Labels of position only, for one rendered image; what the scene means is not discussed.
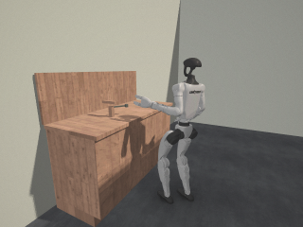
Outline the robot left thigh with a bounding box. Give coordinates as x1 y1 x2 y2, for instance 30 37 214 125
158 130 181 168

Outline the left robot forearm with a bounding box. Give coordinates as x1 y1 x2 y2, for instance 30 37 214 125
150 101 180 115

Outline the right robot forearm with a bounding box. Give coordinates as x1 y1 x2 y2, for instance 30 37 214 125
188 112 202 121

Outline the counter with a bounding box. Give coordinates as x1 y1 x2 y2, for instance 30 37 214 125
34 71 173 227

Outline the humanoid robot head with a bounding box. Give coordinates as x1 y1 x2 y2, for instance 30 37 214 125
183 58 202 85

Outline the robot left upper arm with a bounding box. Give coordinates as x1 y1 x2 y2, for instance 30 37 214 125
171 82 185 117

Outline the robot right upper arm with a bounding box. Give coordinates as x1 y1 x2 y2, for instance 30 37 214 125
197 83 205 113

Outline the robot left hand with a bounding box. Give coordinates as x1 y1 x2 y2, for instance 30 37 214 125
134 95 152 108

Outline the tap lever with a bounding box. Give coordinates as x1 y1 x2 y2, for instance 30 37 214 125
114 104 129 108

